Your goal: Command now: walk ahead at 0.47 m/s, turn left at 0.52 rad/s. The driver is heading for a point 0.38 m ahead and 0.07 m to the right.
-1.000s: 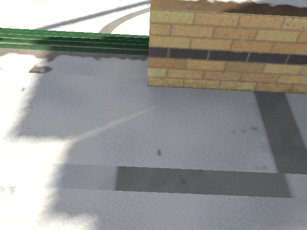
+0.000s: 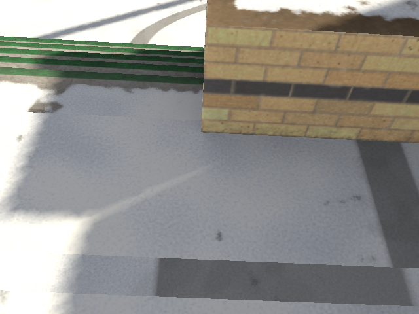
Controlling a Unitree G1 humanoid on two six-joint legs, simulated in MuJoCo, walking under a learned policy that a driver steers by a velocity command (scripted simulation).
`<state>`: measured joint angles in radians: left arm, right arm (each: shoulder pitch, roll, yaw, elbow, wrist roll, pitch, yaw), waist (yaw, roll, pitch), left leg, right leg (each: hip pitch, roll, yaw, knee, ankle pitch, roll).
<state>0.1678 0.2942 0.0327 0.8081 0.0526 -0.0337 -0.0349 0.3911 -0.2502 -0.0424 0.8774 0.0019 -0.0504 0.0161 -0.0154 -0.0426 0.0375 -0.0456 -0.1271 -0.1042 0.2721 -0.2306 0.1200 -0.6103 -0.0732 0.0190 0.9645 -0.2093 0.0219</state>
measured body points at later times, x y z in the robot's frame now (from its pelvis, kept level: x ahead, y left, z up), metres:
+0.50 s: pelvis +0.27 -0.03 +0.00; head +0.31 -0.04 +0.45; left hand +0.31 +0.23 -0.14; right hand +0.37 -0.28 -0.14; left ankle +0.31 +0.11 -0.68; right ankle +0.30 -0.08 -0.75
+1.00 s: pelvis +0.35 +0.01 +0.00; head +0.36 +0.02 +0.45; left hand +0.37 +0.25 -0.16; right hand +0.40 -0.23 -0.15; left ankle +0.37 +0.10 -0.75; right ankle +0.30 -0.08 -0.75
